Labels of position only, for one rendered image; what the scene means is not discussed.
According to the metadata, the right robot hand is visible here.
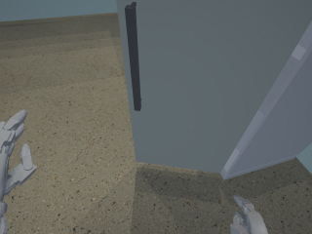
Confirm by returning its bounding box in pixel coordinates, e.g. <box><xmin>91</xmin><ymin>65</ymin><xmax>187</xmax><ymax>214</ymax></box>
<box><xmin>230</xmin><ymin>194</ymin><xmax>268</xmax><ymax>234</ymax></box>

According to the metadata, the fridge door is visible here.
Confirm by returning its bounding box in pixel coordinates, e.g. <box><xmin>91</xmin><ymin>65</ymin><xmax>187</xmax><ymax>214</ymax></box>
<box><xmin>116</xmin><ymin>0</ymin><xmax>312</xmax><ymax>174</ymax></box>

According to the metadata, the handle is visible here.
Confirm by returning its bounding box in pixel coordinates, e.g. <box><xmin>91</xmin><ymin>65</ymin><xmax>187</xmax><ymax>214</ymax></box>
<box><xmin>125</xmin><ymin>2</ymin><xmax>141</xmax><ymax>111</ymax></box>

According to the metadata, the left robot hand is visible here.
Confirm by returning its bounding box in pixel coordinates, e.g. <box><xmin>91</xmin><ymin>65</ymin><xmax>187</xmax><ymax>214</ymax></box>
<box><xmin>0</xmin><ymin>109</ymin><xmax>37</xmax><ymax>202</ymax></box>

